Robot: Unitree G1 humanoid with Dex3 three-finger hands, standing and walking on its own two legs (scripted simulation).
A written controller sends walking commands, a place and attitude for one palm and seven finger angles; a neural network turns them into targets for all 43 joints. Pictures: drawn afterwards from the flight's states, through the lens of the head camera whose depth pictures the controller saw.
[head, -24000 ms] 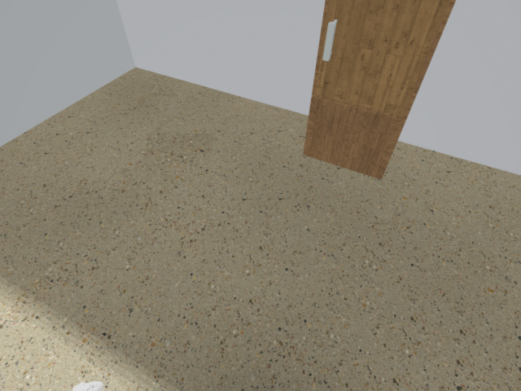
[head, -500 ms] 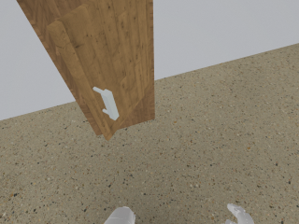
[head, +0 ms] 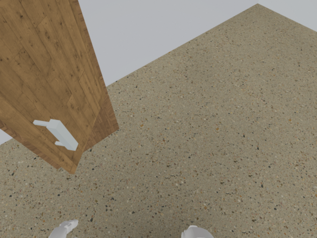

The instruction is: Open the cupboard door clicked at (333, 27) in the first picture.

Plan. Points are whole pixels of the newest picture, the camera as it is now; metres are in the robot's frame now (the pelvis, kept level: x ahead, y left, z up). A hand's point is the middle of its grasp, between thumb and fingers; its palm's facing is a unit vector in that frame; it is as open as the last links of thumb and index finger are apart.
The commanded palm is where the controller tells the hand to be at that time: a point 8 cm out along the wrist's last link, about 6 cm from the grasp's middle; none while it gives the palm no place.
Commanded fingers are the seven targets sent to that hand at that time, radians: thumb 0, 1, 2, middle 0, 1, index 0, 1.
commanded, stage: walk to a spot facing it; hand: left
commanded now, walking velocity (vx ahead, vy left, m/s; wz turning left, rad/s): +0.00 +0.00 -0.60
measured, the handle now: (56, 135) +0.38 +0.34 -0.06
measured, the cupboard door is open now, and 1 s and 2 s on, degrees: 41 41 41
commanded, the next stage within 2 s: none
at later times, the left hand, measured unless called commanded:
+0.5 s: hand (108, 211) +0.19 +0.16 -0.18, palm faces -0.26 -0.95 -0.18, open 7.4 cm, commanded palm none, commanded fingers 0.00 0.90 0.90 -0.20 -0.30 -0.20 -0.30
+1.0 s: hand (137, 188) +0.26 +0.09 -0.17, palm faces -0.53 -0.82 -0.20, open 7.4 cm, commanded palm none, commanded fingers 0.00 0.90 0.90 -0.20 -0.30 -0.20 -0.30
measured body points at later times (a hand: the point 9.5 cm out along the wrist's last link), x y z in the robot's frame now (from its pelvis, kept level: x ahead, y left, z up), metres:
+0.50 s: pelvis +0.05 +0.00 -0.01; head +0.10 +0.01 +0.44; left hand +0.21 +0.21 -0.16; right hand +0.05 -0.25 -0.14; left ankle +0.09 +0.11 -0.74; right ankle -0.02 -0.11 -0.69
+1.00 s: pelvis +0.14 -0.07 +0.00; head +0.18 -0.09 +0.45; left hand +0.29 +0.13 -0.15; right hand +0.06 -0.33 -0.13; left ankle +0.25 +0.02 -0.70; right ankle +0.01 -0.12 -0.74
